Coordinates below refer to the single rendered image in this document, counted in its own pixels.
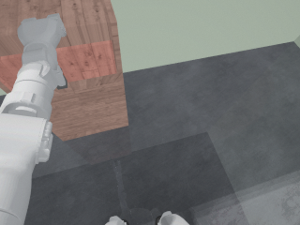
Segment cabinet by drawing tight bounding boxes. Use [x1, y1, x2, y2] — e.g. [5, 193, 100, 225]
[0, 0, 128, 142]

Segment left robot forearm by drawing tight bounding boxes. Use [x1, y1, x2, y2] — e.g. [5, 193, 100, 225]
[0, 39, 59, 122]

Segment robot right thigh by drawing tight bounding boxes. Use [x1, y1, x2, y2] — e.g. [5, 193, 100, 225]
[157, 214, 189, 225]

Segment right robot shin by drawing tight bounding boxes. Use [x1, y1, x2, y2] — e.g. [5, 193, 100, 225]
[160, 211, 172, 220]

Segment robot left hand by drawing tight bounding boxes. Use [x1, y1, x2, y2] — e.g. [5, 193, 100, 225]
[17, 13, 67, 86]

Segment robot left upper arm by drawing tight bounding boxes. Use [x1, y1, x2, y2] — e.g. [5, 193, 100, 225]
[0, 112, 53, 225]

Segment handle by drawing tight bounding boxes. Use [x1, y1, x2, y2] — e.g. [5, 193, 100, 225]
[56, 69, 68, 90]

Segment drawer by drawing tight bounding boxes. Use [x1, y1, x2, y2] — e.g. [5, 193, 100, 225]
[0, 40, 117, 91]

